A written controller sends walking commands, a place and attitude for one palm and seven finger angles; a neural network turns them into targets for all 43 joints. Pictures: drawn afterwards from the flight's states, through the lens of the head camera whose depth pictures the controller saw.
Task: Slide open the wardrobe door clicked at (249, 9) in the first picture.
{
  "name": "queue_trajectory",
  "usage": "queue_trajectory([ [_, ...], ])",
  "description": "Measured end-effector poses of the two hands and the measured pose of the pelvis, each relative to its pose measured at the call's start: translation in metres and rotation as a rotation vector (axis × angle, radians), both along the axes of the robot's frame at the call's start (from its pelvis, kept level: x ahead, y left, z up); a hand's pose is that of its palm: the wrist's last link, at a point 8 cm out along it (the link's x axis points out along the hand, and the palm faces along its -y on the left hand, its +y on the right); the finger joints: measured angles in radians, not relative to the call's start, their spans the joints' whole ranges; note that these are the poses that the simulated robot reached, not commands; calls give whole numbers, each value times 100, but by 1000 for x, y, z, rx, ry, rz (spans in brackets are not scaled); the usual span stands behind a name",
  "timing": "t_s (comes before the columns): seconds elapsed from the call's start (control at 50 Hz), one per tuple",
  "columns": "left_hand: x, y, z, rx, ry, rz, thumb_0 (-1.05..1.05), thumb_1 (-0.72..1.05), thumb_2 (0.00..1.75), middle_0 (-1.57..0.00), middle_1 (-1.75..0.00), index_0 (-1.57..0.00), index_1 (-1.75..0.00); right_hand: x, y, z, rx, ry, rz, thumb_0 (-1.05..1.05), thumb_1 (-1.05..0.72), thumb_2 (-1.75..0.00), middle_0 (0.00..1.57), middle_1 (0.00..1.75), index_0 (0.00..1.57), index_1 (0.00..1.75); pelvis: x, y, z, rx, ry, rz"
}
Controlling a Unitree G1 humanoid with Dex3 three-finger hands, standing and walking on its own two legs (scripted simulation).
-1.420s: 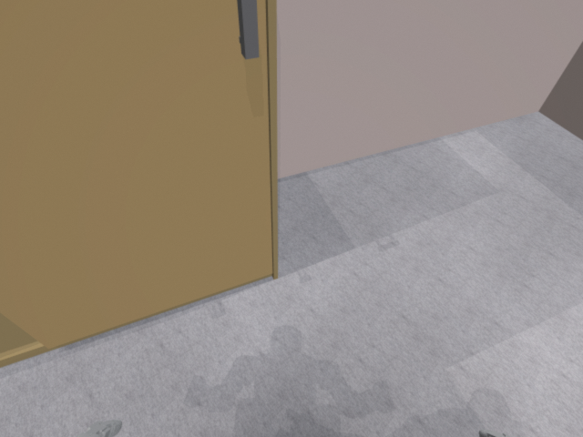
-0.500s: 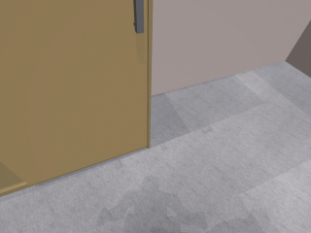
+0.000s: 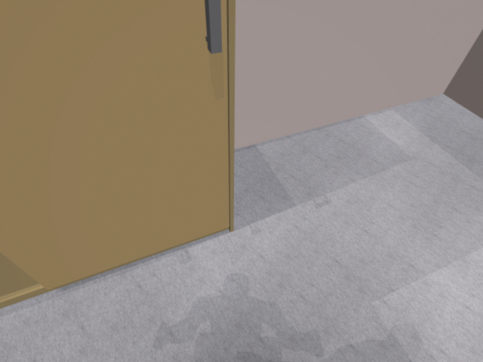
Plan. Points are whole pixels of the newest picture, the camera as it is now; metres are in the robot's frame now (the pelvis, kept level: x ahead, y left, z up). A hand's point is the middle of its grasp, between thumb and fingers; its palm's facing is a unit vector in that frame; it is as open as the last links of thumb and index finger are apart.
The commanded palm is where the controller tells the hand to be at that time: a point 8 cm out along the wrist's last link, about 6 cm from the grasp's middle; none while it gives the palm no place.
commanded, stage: look at it before walking up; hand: right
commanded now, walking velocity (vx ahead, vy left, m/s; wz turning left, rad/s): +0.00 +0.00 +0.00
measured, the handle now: (210, 14) +0.76 +0.12 +0.23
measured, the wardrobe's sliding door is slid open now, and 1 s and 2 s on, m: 0.00 0.00 0.00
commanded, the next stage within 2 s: turn to face it in 0.02 s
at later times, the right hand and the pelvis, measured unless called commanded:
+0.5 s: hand out of the picture +0.06 -0.21 -0.18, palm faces -0.14 +0.95 -0.27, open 7.4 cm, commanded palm none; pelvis -0.02 +0.00 -0.02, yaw +10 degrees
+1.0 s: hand out of the picture +0.06 -0.17 -0.17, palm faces -0.25 +0.94 -0.22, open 7.4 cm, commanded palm none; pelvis -0.04 +0.00 -0.01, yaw +19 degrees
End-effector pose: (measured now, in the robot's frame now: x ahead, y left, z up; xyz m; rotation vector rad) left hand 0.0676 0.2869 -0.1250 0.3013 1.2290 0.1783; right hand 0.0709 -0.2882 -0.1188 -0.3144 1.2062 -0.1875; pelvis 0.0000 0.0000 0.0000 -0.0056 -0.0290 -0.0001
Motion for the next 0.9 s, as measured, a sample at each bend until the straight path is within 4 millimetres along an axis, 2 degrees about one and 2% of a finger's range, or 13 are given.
queue_trajectory([
  [0.2,0,-3,1,3,0,1,1,91,90,-20,-30,-21,-30,-4,-3,-2,2,13,-3,1,-91,-90,20,30,20,30,0,-3,0,1,2,8],
  [0.3,-6,-13,-4,-9,-20,47,1,91,90,-20,-30,-21,-30,-7,3,-9,14,45,9,1,-91,-90,20,30,20,30,-4,-5,-4,0,6,52],
  [0.46,-44,-29,-22,-62,-17,150,1,91,90,-20,-30,-21,-30,-9,27,-28,64,86,75,1,-91,-90,20,30,20,30,-18,-4,-16,-25,8,139],
  [0.52,-61,-27,-33,-88,-11,193,1,91,90,-20,-30,-21,-30,-7,40,-28,64,91,99,1,-91,-90,20,30,20,30,-23,3,-20,-35,-1,181],
  [0.62,-82,-13,-53,-117,9,253,1,91,90,-20,-30,-21,-30,-7,63,-28,47,58,139,1,-91,-90,20,30,20,30,-29,18,-30,-19,3,216],
  [0.78,-96,-2,-28,-105,1,302,1,91,90,-20,-30,-20,-30,-18,84,-15,70,80,154,1,-91,-90,20,30,20,30,-35,25,-9,-22,26,263],
  [0.9,-104,-3,-18,-72,-24,347,1,91,90,-20,-30,-20,-30,-14,85,-17,92,79,190,1,-91,-90,20,30,20,30,-36,18,-6,-9,33,306],
])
